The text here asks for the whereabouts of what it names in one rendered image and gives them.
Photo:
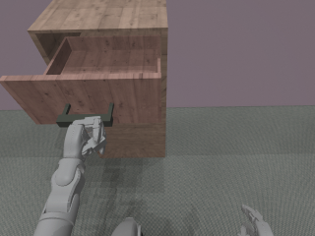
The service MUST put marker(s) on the left robot thigh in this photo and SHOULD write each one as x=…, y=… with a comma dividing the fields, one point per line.
x=128, y=228

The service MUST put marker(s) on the right robot hand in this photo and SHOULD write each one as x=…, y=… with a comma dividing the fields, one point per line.
x=261, y=228

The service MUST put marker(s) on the cabinet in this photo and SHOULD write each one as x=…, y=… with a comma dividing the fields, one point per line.
x=68, y=18

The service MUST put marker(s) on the handle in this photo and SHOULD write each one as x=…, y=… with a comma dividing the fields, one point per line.
x=64, y=120

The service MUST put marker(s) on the left robot forearm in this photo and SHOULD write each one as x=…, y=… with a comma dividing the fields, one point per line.
x=61, y=208

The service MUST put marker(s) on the drawer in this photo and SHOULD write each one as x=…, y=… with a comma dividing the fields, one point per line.
x=89, y=73

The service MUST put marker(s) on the left robot hand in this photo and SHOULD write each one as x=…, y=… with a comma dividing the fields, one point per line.
x=77, y=137

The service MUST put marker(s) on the left robot shin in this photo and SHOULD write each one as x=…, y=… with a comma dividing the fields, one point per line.
x=130, y=219

